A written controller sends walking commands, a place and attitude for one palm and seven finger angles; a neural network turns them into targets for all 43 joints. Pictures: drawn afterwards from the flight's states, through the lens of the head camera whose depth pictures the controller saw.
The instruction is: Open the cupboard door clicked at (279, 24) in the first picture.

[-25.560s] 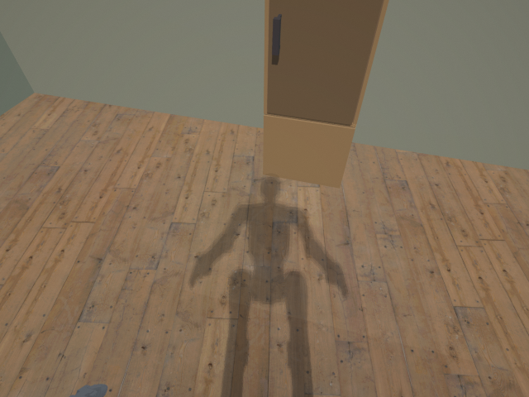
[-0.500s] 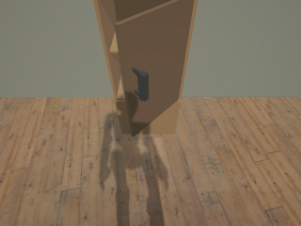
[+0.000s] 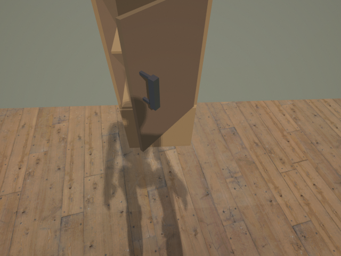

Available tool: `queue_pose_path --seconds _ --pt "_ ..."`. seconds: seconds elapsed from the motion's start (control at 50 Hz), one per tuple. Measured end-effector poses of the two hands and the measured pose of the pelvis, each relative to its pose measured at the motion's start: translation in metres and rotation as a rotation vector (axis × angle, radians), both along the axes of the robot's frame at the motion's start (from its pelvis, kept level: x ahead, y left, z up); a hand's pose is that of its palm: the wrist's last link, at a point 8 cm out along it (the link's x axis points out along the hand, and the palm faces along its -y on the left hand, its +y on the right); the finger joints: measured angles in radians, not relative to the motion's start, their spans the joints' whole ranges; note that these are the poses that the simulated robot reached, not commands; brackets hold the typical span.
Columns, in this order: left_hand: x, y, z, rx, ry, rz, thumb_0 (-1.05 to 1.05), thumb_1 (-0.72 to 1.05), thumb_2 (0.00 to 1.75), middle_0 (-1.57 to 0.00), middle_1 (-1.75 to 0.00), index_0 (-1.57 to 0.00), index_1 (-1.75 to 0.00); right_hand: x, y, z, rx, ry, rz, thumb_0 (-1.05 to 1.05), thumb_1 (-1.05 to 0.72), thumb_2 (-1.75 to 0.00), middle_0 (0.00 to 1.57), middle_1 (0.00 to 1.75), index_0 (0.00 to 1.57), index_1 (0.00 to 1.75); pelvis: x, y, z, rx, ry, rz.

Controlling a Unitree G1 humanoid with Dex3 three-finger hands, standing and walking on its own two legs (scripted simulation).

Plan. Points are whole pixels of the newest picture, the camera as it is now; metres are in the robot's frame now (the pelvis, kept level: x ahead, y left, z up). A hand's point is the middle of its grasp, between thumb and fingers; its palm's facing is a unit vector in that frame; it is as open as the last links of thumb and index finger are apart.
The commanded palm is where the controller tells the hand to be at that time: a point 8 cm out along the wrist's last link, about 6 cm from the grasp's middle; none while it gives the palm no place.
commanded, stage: walk to a spot facing it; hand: left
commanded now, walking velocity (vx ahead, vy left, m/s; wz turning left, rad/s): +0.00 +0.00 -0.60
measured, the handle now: (149, 90) +0.60 +0.11 +0.02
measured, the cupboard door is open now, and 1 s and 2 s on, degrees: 46 46 46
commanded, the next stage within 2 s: none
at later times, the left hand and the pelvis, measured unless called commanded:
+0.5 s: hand (110, 252) +0.15 +0.17 -0.16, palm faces -0.27 -0.92 -0.27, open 7.4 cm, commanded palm none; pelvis -0.02 -0.01 +0.00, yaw -17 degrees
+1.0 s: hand (138, 244) +0.18 +0.10 -0.17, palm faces -0.52 -0.83 -0.21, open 7.4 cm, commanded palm none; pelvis -0.02 -0.02 +0.00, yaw -35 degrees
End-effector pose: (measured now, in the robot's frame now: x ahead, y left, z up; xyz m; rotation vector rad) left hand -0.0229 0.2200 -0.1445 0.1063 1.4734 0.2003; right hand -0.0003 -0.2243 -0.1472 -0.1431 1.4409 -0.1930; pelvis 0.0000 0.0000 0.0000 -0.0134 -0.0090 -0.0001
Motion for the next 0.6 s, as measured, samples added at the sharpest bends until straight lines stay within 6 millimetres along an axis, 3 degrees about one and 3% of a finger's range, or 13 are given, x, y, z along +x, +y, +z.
queue_pose_path --seconds 0.14,0.3,0.38,0.48,0.54,0.6 --pt "0.025 0.032 -0.012 -0.002 -0.005 -0.059 0.00 0.90 0.90 -0.20 -0.30 -0.20 -0.30 0.014 0.001 0.010 -0.077 -0.087 -0.053 0.00 -0.91 -0.90 0.20 0.30 0.20 0.30 0.001 0.019 -0.005 -0.004 0.003 -0.086" --pt "0.104 0.052 0.006 0.021 -0.146 -0.199 0.00 0.91 0.90 -0.20 -0.30 -0.20 -0.30 -0.007 0.007 0.024 -0.083 -0.121 -0.089 0.00 -0.90 -0.90 0.20 0.30 0.20 0.30 -0.010 0.024 0.006 -0.006 0.019 -0.181" --pt "0.141 0.040 0.016 0.030 -0.214 -0.281 0.00 0.91 0.90 -0.19 -0.30 -0.20 -0.29 -0.025 0.003 0.020 -0.060 -0.111 -0.141 0.00 -0.90 -0.90 0.20 0.30 0.20 0.30 -0.014 0.018 0.007 -0.006 0.020 -0.226" --pt "0.176 0.007 0.023 0.044 -0.272 -0.400 0.00 0.91 0.90 -0.19 -0.30 -0.20 -0.29 -0.052 -0.015 0.005 -0.028 -0.111 -0.230 0.00 -0.90 -0.90 0.20 0.30 0.20 0.30 -0.018 0.000 -0.001 0.006 0.013 -0.290" --pt "0.188 -0.015 0.019 0.063 -0.320 -0.455 0.00 0.91 0.90 -0.19 -0.30 -0.20 -0.29 -0.066 -0.035 -0.013 -0.019 -0.103 -0.279 0.00 -0.90 -0.90 0.20 0.30 0.20 0.30 -0.021 -0.014 -0.014 0.029 0.014 -0.326" --pt "0.185 -0.031 0.022 0.067 -0.305 -0.494 0.00 0.91 0.90 -0.20 -0.30 -0.20 -0.30 -0.070 -0.051 -0.013 -0.041 -0.103 -0.321 0.00 -0.90 -0.90 0.20 0.30 0.20 0.30 -0.025 -0.017 -0.011 0.024 0.008 -0.368"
